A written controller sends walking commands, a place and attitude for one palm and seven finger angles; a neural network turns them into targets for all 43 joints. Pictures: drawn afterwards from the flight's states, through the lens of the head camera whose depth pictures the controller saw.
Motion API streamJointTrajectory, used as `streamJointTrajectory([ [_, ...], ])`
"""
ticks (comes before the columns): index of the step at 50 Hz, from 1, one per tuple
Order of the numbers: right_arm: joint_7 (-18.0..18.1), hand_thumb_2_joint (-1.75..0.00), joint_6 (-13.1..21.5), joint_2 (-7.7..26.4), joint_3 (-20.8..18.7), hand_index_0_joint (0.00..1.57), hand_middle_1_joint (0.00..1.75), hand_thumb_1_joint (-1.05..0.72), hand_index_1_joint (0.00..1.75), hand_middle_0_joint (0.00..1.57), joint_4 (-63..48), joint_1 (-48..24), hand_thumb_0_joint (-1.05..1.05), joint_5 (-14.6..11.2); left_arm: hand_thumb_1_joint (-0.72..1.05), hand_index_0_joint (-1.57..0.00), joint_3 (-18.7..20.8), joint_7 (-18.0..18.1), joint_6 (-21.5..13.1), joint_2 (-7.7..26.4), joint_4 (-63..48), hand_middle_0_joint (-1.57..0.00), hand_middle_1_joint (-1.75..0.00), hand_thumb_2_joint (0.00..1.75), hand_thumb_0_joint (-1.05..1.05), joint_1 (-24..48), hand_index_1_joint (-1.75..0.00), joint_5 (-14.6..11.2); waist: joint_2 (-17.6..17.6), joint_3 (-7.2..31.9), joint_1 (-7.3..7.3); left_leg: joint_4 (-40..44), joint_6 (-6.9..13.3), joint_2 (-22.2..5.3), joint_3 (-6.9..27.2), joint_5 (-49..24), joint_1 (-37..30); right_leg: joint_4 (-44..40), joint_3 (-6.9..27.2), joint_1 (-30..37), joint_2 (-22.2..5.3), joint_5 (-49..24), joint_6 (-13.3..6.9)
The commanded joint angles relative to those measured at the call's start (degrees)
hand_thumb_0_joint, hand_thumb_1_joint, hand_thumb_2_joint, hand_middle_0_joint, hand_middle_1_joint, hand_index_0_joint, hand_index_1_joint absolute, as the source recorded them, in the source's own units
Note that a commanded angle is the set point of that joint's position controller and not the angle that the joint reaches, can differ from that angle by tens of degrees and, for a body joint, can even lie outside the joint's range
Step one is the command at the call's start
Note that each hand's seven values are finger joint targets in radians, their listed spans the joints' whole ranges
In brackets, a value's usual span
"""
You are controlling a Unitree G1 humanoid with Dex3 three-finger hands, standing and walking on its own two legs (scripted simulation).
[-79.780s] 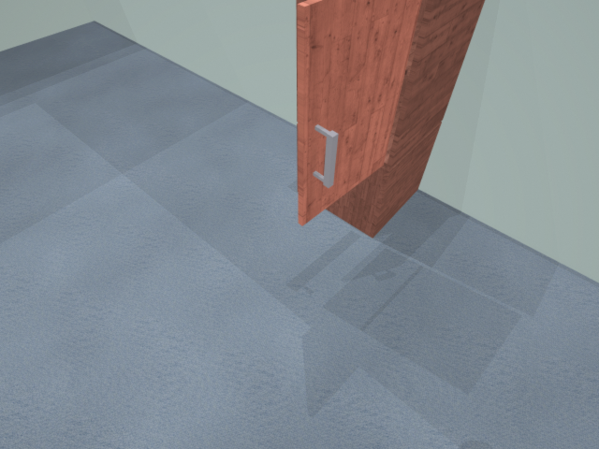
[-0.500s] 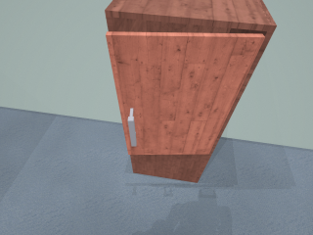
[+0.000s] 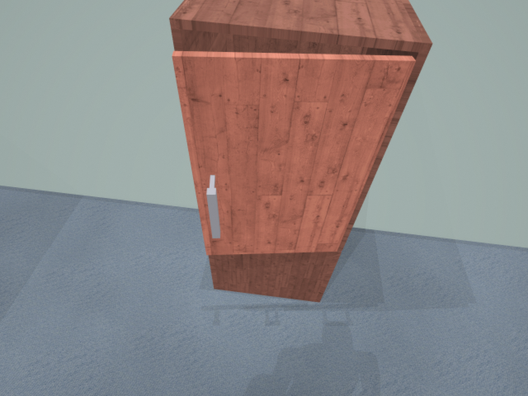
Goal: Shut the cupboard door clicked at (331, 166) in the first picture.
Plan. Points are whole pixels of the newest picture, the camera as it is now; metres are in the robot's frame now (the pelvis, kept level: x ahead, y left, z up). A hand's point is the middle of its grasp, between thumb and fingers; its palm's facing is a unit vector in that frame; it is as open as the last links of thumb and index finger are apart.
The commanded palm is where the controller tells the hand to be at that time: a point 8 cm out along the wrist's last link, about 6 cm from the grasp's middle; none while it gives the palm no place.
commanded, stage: come to a stop and stand still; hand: left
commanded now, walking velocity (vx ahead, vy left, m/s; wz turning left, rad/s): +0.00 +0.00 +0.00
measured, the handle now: (214, 208) +0.52 +0.13 -0.10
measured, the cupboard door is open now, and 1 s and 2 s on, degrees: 10 10 10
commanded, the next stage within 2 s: look again from close up in 0.04 s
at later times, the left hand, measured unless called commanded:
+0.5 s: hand out of the picture +0.03 +0.20 -0.18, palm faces +0.03 -0.97 -0.22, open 7.4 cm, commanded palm none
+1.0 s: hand out of the picture +0.04 +0.19 -0.19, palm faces -0.01 -0.98 -0.19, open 7.4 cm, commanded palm none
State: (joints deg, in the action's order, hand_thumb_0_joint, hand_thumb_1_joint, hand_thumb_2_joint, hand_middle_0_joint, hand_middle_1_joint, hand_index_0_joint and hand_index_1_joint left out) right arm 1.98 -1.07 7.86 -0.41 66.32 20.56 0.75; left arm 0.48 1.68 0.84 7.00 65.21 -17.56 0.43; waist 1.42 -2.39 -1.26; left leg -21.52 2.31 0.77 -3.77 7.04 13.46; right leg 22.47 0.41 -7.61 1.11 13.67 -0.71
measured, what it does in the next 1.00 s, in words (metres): stands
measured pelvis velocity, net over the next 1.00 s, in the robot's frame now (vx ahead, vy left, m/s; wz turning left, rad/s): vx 0.04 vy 0.01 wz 0.00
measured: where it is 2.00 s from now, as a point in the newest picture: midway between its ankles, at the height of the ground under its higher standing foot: outside the picture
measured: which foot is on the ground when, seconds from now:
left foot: down 0.00-1.00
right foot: down 0.00-1.00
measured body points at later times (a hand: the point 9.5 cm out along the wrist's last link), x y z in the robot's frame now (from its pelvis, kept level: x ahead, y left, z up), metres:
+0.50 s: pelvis +0.02 +0.02 -0.01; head +0.02 +0.01 +0.44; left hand +0.03 +0.25 -0.16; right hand +0.05 -0.21 -0.17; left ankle +0.05 +0.09 -0.74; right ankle -0.02 -0.11 -0.74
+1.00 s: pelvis +0.04 +0.01 -0.01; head +0.05 +0.03 +0.44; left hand +0.04 +0.24 -0.17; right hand +0.06 -0.22 -0.16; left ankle +0.05 +0.09 -0.74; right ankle -0.01 -0.11 -0.74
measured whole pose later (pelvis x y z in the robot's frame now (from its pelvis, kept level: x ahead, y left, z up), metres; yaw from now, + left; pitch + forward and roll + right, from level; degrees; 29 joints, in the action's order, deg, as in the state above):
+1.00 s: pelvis +0.04 +0.01 -0.01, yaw +0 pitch +1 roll +1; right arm 1.3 0.7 9.0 0.1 62.1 13.6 1.0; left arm -0.1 1.3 0.6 11.6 61.8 -16.9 1.6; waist 3.5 -0.2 -0.4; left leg -27.5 4.0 2.9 -4.7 13.3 15.2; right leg 31.3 -0.4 -10.9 -1.7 22.1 -0.8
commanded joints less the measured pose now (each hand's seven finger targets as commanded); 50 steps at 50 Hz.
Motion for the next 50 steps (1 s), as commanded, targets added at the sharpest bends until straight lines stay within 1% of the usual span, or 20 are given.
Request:
streamJointTrajectory([
  [1, 0.4, -0.90, 1.1, 5.3, -1.0, 0.20, 0.30, -0.90, 0.30, 0.20, -2.0, 1.9, 0.00, -0.1, 0.90, -0.20, 0.7, 0.6, -0.6, 4.4, -1.3, -0.20, -0.30, 0.90, 0.00, -4.1, -0.30, 0.3, -0.8, -3.4, 1.11, 6.7, -0.7, -6.5, 9.0, 13.0, -1.4, -5.8, 5.3, -6.4, -4.9, 5.6, -1.5],
  [6, 0.5, -0.90, 1.4, 5.0, -1.0, 0.20, 0.30, -0.90, 0.30, 0.20, -2.0, 1.9, 0.00, -0.3, 0.90, -0.20, 0.5, 0.7, -0.7, 3.5, -0.8, -0.20, -0.30, 0.90, 0.00, -5.2, -0.30, 0.3, -1.0, -3.5, 1.08, 6.6, -0.4, -7.0, 9.3, 10.4, -2.3, -4.8, 5.1, -6.6, -4.9, 1.9, -1.4],
  [7, -0.6, -0.90, 3.0, 6.3, -0.2, 0.20, 0.30, -0.90, 0.30, 0.20, -6.1, -5.6, 0.00, -0.2, 0.90, -0.20, -0.7, 2.6, -3.4, 5.3, -0.6, -0.20, -0.30, 0.90, 0.00, -8.2, -0.30, 1.6, -4.7, -3.1, 3.55, -7.6, -2.0, -6.5, 5.6, -1.4, 0.9, -5.0, 6.1, -6.3, -8.1, -10.4, -1.6],
  [8, -1.1, -0.90, 2.4, 3.9, -0.3, 0.20, 0.30, -0.90, 0.30, 0.20, -7.3, -1.6, 0.00, -0.2, 0.90, -0.20, 0.0, 2.2, -3.6, 8.4, -3.2, -0.20, -0.30, 0.90, 0.00, -5.2, -0.30, 0.6, -3.4, 0.3, -0.64, -6.7, -1.9, -4.5, 5.9, 8.8, -0.7, -6.2, 8.6, -8.9, -9.6, 7.1, -3.1],
  [9, -1.2, -0.90, 2.1, 4.3, -0.7, 0.20, 0.30, -0.90, 0.30, 0.20, -6.7, -0.2, 0.00, 0.3, 0.90, -0.20, 0.1, 1.8, -3.5, 7.6, -4.3, -0.20, -0.30, 0.90, 0.00, -3.6, -0.30, 0.7, -6.2, -1.0, -1.15, -5.9, -1.4, -4.2, 6.2, 10.1, -0.4, -4.7, 8.1, -11.4, -8.4, 12.8, -3.7],
  [10, -1.2, -0.90, 2.2, 4.5, -0.5, 0.20, 0.30, -0.90, 0.30, 0.20, -6.5, 1.5, 0.00, 0.3, 0.90, -0.20, -0.2, 1.6, -3.6, 7.3, -4.3, -0.20, -0.30, 0.90, 0.00, -3.9, -0.30, 0.5, -5.9, 1.3, -1.56, -5.9, -0.9, -4.6, 7.1, 8.7, -0.1, -2.5, 6.9, -10.2, -6.9, 10.7, -3.8],
  [11, -1.2, -0.90, 2.6, 4.1, -0.4, 0.20, 0.30, -0.90, 0.30, 0.20, -6.8, 1.9, 0.00, 0.5, 0.90, -0.20, -0.2, 1.6, -3.9, 6.4, -4.6, -0.20, -0.30, 0.90, 0.00, -4.2, -0.30, 0.6, -7.8, 1.8, -0.97, -5.0, -0.4, -5.1, 7.9, 6.3, 0.5, -0.7, 5.2, -8.6, -6.3, 6.0, -3.8],
  [12, -1.2, -0.90, 2.8, 4.5, -0.3, 0.20, 0.30, -0.90, 0.30, 0.20, -7.4, 1.6, 0.00, 0.4, 0.90, -0.20, -0.2, 1.5, -3.8, 6.1, -4.5, -0.20, -0.30, 0.90, 0.00, -4.9, -0.30, 0.5, -5.9, 2.8, -0.62, -3.8, 0.1, -5.6, 8.7, 6.1, 0.6, 0.9, 4.6, -7.5, -5.3, 4.9, -3.5],
  [15, -0.9, -0.90, 3.0, 5.8, -0.4, 0.20, 0.30, -0.90, 0.30, 0.20, -8.1, 0.3, 0.00, 0.1, 0.90, -0.20, -0.6, 1.4, -3.2, 4.6, -4.4, -0.20, -0.30, 0.90, 0.00, -5.1, -0.30, 0.6, 0.5, -1.3, 0.29, -1.0, 1.0, -6.3, 10.4, 8.9, 3.5, 2.1, 3.8, -8.5, -4.3, 5.8, -2.9],
  [20, -0.8, -0.90, 3.4, 7.5, -0.5, 0.20, 0.30, -0.90, 0.30, 0.20, -8.0, -1.0, 0.00, 0.1, 0.90, -0.20, -0.4, 1.4, -3.0, 5.9, -5.2, -0.20, -0.30, 0.90, 0.00, -4.8, -0.30, 0.7, 1.9, -3.0, 0.99, 0.7, 1.5, -6.6, 10.2, 5.4, 2.2, 2.4, 3.7, -8.6, -4.6, 2.9, -2.1],
  [21, -0.8, -0.90, 3.6, 7.5, -0.5, 0.20, 0.30, -0.90, 0.30, 0.20, -7.9, -1.3, 0.00, 0.0, 0.90, -0.20, -0.3, 1.4, -3.0, 6.4, -5.3, -0.20, -0.30, 0.90, 0.00, -4.6, -0.30, 0.8, 0.6, -3.0, 1.08, 1.1, 1.6, -6.7, 9.9, 4.1, 2.1, 2.5, 3.5, -8.0, -4.7, 1.5, -2.1],
  [25, -0.8, -0.90, 3.7, 8.9, -0.6, 0.20, 0.30, -0.90, 0.30, 0.20, -7.8, -2.9, 0.00, 0.0, 0.90, -0.20, -0.1, 1.2, -2.9, 8.0, -5.9, -0.20, -0.30, 0.90, 0.00, -3.9, -0.30, 0.7, 1.1, -1.3, 1.28, 0.5, 1.5, -6.5, 8.9, 1.0, -0.5, 1.8, 4.2, -7.2, -5.3, -0.6, -1.8],
  [31, -0.7, -0.90, 3.9, 10.0, -0.8, 0.20, 0.30, -0.90, 0.30, 0.20, -7.5, -5.3, 0.00, -0.2, 0.90, -0.20, 0.1, 1.0, -2.8, 10.2, -6.4, -0.20, -0.30, 0.90, 0.00, -2.4, -0.30, 0.7, -0.9, 0.8, 1.51, -0.6, 1.4, -6.6, 7.7, -4.0, -3.1, 0.9, 4.7, -5.5, -5.9, -4.8, -1.5],
  [38, -0.7, -0.90, 3.7, 11.2, -0.9, 0.20, 0.30, -0.90, 0.30, 0.20, -7.0, -7.6, 0.00, -0.2, 0.90, -0.20, 0.0, 0.7, -2.5, 11.7, -6.3, -0.20, -0.30, 0.90, 0.00, -0.9, -0.30, 0.7, -1.9, 1.0, 1.51, 0.1, 1.1, -7.0, 7.6, -2.9, -3.9, -0.2, 4.9, -5.1, -6.3, -4.3, -1.3],
  [39, -0.7, -0.90, 3.6, 9.3, -0.4, 0.20, 0.30, -0.90, 0.30, 0.20, -6.5, -6.9, 0.00, -0.1, 0.90, -0.20, -0.4, 0.7, -2.3, 9.7, -5.6, -0.20, -0.30, 0.90, 0.00, -1.6, -0.30, 0.6, -1.7, 1.9, 1.29, 0.4, 1.0, -7.2, 7.9, -2.0, -4.2, -0.1, 4.2, -4.6, -6.1, -3.3, -0.9],
  [41, -0.7, -0.90, 3.3, 8.5, -0.2, 0.20, 0.30, -0.90, 0.30, 0.20, -5.8, -6.1, 0.00, -0.1, 0.90, -0.20, -0.6, 0.6, -1.9, 8.5, -4.7, -0.20, -0.30, 0.90, 0.00, -3.0, -0.30, 0.7, -1.7, 2.4, 1.34, 1.0, 1.4, -8.1, 8.9, 0.1, -4.3, 0.8, 2.3, -4.1, -5.5, -1.1, -0.4],
  [43, -0.6, -0.90, 3.0, 9.7, -0.6, 0.20, 0.30, -0.90, 0.30, 0.20, -5.7, -6.1, 0.00, 0.1, 0.90, -0.20, -0.5, 0.4, -1.4, 8.5, -4.6, -0.20, -0.30, 0.90, 0.00, -2.9, -0.30, 0.9, -2.7, 1.0, 1.13, 2.7, 2.1, -9.5, 11.4, 4.8, -3.3, 2.6, 0.6, -5.7, -4.6, 2.9, -0.4],
  [45, -0.3, -0.90, 2.5, 11.0, -1.3, 0.20, 0.30, -0.90, 0.30, 0.20, -5.7, -5.3, 0.00, 0.2, 0.90, -0.20, -0.4, 0.2, -0.8, 8.4, -4.9, -0.20, -0.30, 0.90, 0.00, -3.0, -0.30, 1.3, -4.6, -1.5, 0.94, 6.1, 3.6, -11.9, 16.0, 11.4, -2.4, 5.5, -1.3, -8.9, -3.4, 7.3, -0.3],
  [47, 0.0, -0.90, 2.3, 11.7, -1.9, 0.20, 0.30, -0.90, 0.30, 0.20, -5.8, -4.1, 0.00, 0.3, 0.90, -0.20, -0.2, 0.0, -0.6, 8.4, -5.2, -0.20, -0.30, 0.90, 0.00, -3.2, -0.30, 1.6, -5.7, -1.7, 0.76, 7.0, 5.7, -14.0, 19.7, 12.1, -3.4, 8.7, -2.1, -11.9, -2.9, 9.2, -0.4],
  [50, 0.3, -0.90, 2.0, 12.1, -2.6, 0.20, 0.30, -0.90, 0.30, 0.20, -6.4, -3.3, 0.00, 0.5, 0.90, -0.20, 0.2, -0.4, -0.3, 7.8, -5.4, -0.20, -0.30, 0.90, 0.00, -4.1, -0.30, 1.6, -6.4, -0.3, 0.74, 6.7, 7.9, -16.2, 21.4, 12.1, -2.5, 13.2, -2.0, -13.2, -3.5, 11.8, -0.6],
])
